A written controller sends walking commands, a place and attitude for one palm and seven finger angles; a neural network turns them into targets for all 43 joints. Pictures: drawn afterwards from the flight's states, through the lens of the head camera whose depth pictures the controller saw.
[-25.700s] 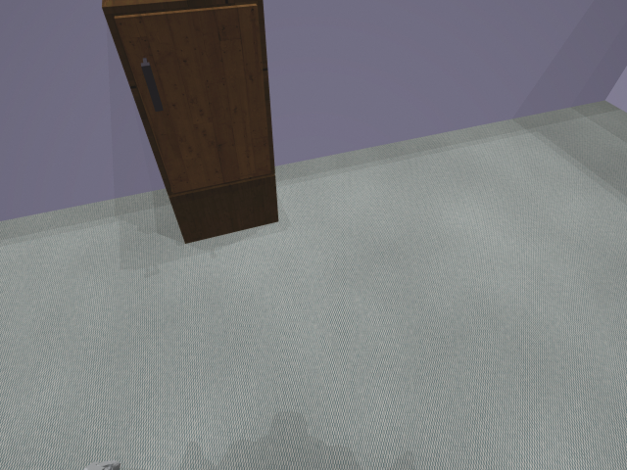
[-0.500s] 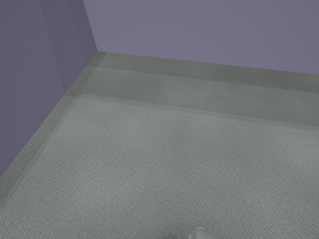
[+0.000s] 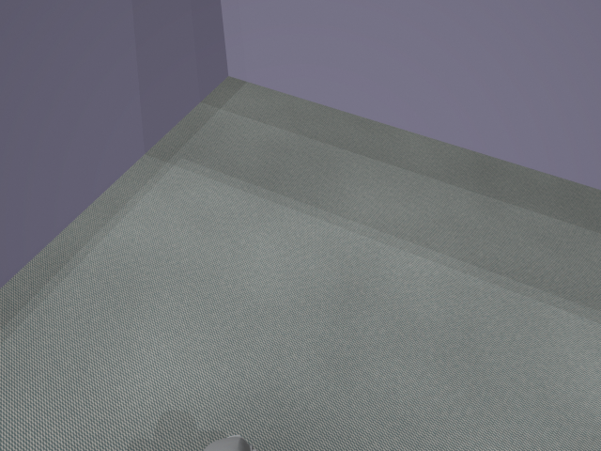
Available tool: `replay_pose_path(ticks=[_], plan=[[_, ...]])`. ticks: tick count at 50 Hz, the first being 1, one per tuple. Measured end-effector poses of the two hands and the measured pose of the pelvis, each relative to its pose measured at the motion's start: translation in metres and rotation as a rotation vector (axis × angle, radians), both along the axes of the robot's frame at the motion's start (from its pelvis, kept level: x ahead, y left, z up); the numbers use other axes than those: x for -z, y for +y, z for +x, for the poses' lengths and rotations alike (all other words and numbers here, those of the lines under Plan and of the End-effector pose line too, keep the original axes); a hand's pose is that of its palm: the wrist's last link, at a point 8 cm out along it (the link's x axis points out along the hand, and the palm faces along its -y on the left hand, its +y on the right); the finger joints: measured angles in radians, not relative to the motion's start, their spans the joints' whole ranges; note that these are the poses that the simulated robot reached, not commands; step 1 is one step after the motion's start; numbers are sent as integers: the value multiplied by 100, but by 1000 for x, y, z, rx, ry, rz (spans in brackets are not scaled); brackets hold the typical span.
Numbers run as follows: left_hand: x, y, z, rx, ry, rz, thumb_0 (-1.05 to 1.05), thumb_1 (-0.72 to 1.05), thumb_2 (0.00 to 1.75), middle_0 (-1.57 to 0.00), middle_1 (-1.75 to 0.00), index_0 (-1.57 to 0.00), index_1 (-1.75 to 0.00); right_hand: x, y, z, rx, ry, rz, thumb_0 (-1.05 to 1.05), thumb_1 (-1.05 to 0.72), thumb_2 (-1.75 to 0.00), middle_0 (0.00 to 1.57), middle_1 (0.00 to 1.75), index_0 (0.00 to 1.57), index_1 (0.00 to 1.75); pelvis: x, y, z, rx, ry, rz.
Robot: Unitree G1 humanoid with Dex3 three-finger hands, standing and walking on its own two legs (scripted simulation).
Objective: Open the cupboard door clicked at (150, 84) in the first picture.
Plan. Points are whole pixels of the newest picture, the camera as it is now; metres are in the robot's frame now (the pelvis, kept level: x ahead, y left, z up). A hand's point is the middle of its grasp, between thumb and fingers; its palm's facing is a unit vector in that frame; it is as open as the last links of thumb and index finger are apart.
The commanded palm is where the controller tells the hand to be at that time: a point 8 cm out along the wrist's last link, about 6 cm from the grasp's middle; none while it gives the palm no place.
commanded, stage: turn to face it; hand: left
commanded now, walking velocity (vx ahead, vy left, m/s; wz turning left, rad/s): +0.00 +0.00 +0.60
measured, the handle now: out of the picture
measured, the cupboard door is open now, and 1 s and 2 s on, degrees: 45 45 45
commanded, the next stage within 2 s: none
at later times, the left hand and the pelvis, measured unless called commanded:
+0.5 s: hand out of the picture +0.09 +0.15 -0.13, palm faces +0.29 -0.91 -0.30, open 7.4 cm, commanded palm none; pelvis +0.05 -0.08 +0.02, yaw +18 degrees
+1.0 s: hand out of the picture +0.05 +0.15 -0.14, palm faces +0.58 -0.77 -0.28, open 7.4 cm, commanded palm none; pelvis +0.10 -0.09 +0.02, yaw +36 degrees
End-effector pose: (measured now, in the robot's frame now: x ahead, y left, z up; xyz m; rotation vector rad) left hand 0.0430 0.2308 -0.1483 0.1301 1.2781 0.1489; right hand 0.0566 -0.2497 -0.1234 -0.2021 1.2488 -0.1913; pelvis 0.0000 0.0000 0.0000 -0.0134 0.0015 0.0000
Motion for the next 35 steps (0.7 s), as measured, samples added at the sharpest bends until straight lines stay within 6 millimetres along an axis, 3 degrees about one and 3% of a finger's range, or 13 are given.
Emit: replay_pose_path(ticks=[3, 9, 14, 18, 22, 27, 31, 35], plan=[[5, 8, 3, -19, 42, 10, 0, 92, 90, -21, -30, -20, -30, -3, -3, 32, -42, -54, -30, 0, -92, -89, 20, 30, 20, 30, 3, 1, 7, -26, 8, 9], [-19, 13, 32, -75, -35, 44, 0, 91, 90, -20, -30, -20, -30, -14, -11, 65, -122, -50, -37, 0, -91, -89, 20, 30, 20, 30, -11, -9, 19, -89, 33, -3], [-38, 5, 53, -106, -111, 89, 0, 91, 90, -20, -30, -19, -30, -11, -24, 85, -168, -34, -3, 0, -91, -89, 20, 30, 21, 30, -15, -31, 29, -151, 40, -9], [-44, -9, 58, -136, -164, 140, 0, 90, 90, -20, -30, -19, -30, 4, -43, 105, -196, -28, 29, 0, -90, -89, 20, 30, 21, 30, -7, -57, 39, -206, 45, 14], [-51, -28, 39, -192, -139, 160, 0, 90, 90, -20, -30, -20, -30, 7, -56, 130, -240, -11, 38, 0, -90, -89, 20, 30, 20, 30, -10, -70, 47, -267, 29, 30], [-50, -52, 9, -275, -59, 127, 0, 90, 90, -20, -30, -20, -30, -4, -54, 164, -316, -7, 43, 0, -91, -89, 20, 30, 20, 30, -19, -80, 60, -343, 31, 54], [-41, -65, -18, -356, -10, 89, 0, 90, 90, -21, -30, -20, -30, -8, -37, 194, -412, -5, 37, 0, -91, -89, 19, 30, 20, 30, -19, -81, 66, -405, 36, 55], [-24, -69, -50, -447, 44, 53, 0, 90, 90, -21, -30, -20, -30, -9, -7, 227, -516, -43, 23, 0, -91, -89, 19, 30, 20, 30, -11, -74, 71, -462, 40, 43]])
